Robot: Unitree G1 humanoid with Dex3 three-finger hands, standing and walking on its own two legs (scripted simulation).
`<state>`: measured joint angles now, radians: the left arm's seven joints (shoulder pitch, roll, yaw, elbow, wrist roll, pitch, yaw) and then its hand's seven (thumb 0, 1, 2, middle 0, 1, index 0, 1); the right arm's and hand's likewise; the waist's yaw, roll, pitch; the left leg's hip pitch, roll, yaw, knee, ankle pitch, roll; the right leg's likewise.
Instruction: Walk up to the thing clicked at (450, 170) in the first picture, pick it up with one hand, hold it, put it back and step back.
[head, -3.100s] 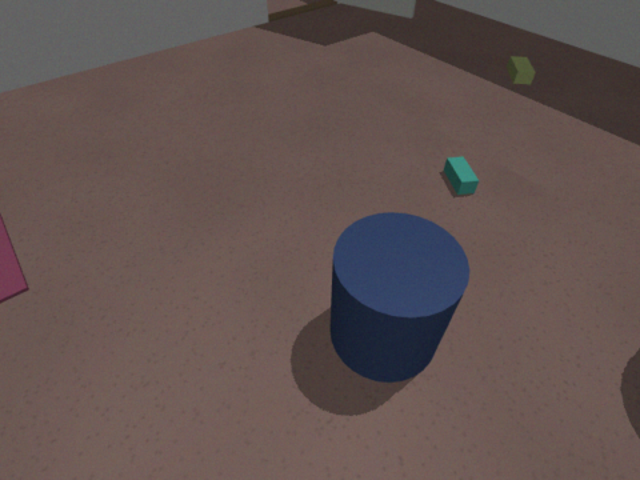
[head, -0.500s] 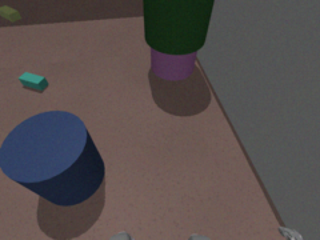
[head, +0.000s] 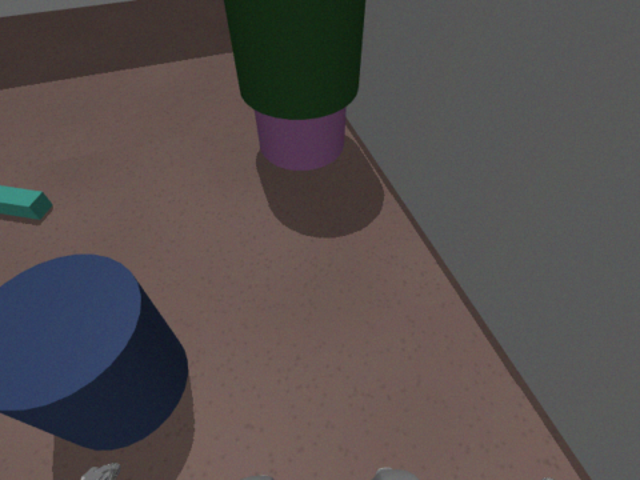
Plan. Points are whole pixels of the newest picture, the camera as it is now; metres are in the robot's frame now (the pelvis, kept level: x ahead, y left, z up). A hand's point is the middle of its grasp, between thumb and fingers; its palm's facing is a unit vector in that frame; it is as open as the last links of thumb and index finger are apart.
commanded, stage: walk up
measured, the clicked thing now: (20, 202) +1.19 +1.31 -0.71
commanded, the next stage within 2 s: stand in 0.72 s
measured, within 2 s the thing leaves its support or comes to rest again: neither
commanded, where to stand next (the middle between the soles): +0.05 +0.01 m, yaw -1 degrees
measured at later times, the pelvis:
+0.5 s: pelvis -0.01 +0.01 +0.02, yaw -4 degrees
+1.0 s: pelvis +0.00 +0.01 +0.03, yaw -3 degrees
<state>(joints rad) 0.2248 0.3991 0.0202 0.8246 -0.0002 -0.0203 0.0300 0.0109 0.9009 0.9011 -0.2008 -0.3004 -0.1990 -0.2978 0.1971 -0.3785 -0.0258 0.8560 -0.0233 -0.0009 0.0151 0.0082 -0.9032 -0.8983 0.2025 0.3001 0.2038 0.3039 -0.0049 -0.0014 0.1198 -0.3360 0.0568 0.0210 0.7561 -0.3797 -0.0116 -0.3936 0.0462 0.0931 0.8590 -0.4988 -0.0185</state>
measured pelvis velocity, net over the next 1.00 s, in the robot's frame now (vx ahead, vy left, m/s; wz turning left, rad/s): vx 0.00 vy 0.01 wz -0.06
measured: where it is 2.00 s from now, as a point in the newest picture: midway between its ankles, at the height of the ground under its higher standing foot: outside the picture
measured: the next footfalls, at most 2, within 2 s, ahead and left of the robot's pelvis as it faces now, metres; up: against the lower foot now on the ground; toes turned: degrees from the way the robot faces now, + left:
none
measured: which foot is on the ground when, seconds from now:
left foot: down 0.00-1.00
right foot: down 0.00-1.00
